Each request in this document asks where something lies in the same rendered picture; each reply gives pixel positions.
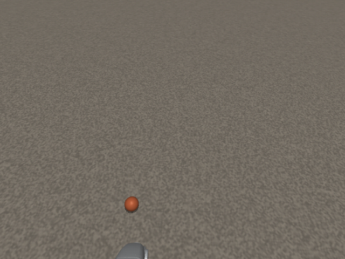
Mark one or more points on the ball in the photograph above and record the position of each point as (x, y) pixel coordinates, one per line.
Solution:
(131, 203)

